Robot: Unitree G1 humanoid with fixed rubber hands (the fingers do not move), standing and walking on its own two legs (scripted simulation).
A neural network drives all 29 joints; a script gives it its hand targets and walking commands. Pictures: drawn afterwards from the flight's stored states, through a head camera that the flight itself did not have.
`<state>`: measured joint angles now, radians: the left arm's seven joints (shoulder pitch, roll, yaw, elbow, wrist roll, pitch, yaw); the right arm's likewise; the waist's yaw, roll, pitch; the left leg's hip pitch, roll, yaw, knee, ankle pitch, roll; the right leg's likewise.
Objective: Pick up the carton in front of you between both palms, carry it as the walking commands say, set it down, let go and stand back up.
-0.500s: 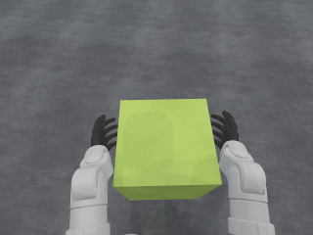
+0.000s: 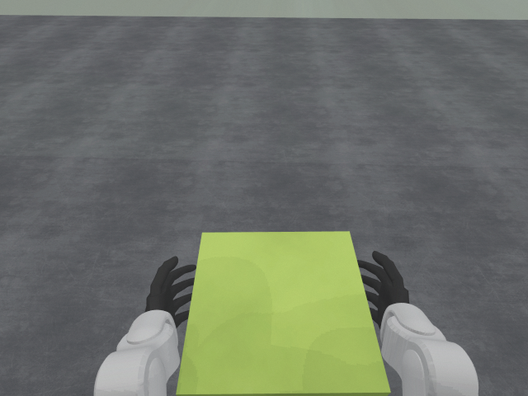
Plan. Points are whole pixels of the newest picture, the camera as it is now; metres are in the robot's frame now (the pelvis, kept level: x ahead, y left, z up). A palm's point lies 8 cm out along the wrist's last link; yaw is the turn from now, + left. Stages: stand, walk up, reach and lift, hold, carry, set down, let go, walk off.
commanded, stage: carry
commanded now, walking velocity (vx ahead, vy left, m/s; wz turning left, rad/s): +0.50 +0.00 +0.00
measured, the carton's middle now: (276, 338) +0.21 -0.01 +0.00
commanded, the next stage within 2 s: none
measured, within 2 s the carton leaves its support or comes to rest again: neither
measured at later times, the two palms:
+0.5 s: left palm (193, 162) +0.52 +0.13 +0.10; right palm (341, 152) +0.54 -0.17 +0.09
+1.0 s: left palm (200, 89) +0.86 +0.15 +0.09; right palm (308, 86) +0.87 -0.15 +0.09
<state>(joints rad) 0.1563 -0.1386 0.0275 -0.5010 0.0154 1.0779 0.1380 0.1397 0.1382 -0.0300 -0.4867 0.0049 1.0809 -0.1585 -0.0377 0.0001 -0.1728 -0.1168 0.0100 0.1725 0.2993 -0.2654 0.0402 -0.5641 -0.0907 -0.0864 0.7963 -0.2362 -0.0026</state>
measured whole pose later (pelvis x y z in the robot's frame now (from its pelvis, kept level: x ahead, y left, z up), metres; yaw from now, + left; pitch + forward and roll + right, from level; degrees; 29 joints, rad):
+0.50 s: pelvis +0.31 -0.03 +0.00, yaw +3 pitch +4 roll +1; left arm 0.11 -0.14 0.02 -0.53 0.00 1.10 0.14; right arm 0.12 0.14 -0.04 -0.56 -0.02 1.11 -0.15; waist 0.03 0.00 -0.15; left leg -0.52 0.10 0.13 0.59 -0.17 0.01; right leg -0.11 -0.04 -0.20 0.27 -0.23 -0.02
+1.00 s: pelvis +0.64 +0.00 -0.01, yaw +1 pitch +4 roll +0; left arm 0.10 -0.14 0.03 -0.62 0.01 1.13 0.14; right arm 0.09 0.14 -0.02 -0.59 0.00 1.12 -0.15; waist -0.02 -0.01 -0.11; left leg 0.00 0.08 0.20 0.32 -0.37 -0.05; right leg -0.50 -0.08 -0.19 0.48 -0.09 0.00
